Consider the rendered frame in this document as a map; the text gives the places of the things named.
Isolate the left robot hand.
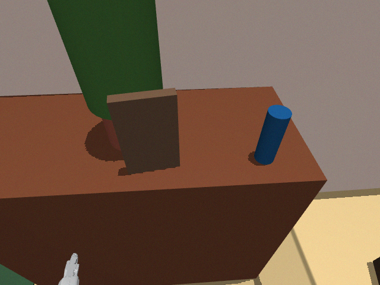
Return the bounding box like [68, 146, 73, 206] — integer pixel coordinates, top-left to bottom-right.
[58, 253, 79, 285]

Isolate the potted plant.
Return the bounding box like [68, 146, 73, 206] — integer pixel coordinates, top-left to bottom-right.
[47, 0, 163, 151]

